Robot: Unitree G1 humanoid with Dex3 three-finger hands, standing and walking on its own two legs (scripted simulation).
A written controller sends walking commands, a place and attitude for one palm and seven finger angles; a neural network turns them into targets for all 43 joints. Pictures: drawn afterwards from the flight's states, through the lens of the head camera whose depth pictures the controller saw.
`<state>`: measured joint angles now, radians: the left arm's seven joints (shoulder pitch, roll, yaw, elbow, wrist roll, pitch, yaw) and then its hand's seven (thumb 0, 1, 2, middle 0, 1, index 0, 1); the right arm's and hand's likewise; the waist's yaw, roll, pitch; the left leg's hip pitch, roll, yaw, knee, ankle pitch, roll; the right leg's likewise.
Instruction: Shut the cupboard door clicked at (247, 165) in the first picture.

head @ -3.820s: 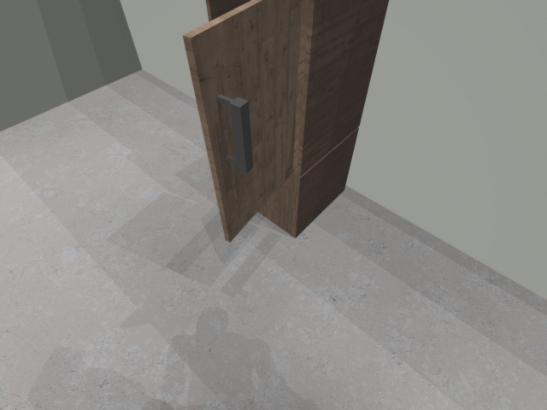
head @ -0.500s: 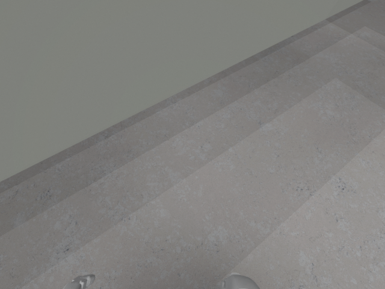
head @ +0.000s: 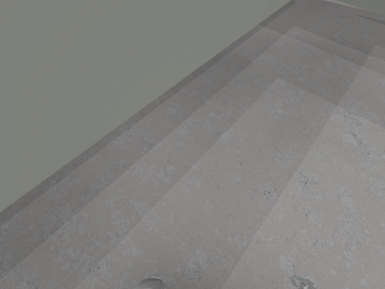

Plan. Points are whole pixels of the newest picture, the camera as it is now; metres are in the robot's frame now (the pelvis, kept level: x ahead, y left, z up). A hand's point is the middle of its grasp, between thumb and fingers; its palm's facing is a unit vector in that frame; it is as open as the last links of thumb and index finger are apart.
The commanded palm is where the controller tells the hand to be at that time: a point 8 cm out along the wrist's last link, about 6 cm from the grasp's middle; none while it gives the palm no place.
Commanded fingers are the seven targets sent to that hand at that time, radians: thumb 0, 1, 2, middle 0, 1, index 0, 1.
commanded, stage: walk around to get in front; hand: left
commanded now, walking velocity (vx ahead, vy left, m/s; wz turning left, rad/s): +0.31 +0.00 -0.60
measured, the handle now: out of the picture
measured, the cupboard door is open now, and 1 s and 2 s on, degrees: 98 98 98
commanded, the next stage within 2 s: walk to a spot facing it in 1.06 s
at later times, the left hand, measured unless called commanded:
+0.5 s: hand (173, 180) +0.42 +0.09 -0.17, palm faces -0.41 -0.90 -0.16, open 7.4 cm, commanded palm none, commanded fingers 0.00 0.90 0.90 -0.20 -0.30 -0.20 -0.30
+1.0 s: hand (183, 169) +0.46 +0.07 -0.17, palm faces -0.39 -0.89 -0.23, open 7.3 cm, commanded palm none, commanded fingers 0.00 0.90 0.90 -0.20 -0.30 -0.20 -0.30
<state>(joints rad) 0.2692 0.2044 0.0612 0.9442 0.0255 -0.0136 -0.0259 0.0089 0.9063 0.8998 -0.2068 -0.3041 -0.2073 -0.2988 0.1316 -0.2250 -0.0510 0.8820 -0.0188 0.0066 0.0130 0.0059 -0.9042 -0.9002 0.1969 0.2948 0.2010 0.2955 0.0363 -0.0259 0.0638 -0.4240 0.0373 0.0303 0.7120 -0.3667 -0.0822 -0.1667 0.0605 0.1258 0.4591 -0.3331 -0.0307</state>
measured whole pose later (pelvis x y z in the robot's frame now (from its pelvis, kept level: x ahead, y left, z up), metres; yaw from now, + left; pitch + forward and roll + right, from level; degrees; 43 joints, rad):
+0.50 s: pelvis +0.20 -0.01 -0.02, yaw -20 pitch +1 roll -1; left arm 0.01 0.22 0.06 0.90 0.03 0.00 -0.06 0.01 0.92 0.90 -0.20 -0.30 -0.20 -0.30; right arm 0.52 -0.17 -0.01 1.07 -0.03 -0.04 -0.03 0.00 -0.90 -0.90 0.20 0.29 0.20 0.30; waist -0.06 -0.01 0.12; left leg 0.07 0.11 0.35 0.49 -0.49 -0.05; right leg -0.51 0.03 -0.18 0.71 -0.23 -0.08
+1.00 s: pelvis +0.43 -0.12 -0.01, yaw -30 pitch +2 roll +1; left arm 0.43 0.16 0.03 1.07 0.02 -0.08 0.02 0.01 0.92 0.90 -0.20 -0.30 -0.20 -0.30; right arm 0.03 -0.19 -0.04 0.93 -0.02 -0.01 0.02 0.00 -0.91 -0.90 0.20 0.29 0.20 0.30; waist 0.07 0.00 0.06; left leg -0.59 0.06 0.09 0.78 -0.22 -0.04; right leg 0.06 0.10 0.04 0.31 -0.40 -0.11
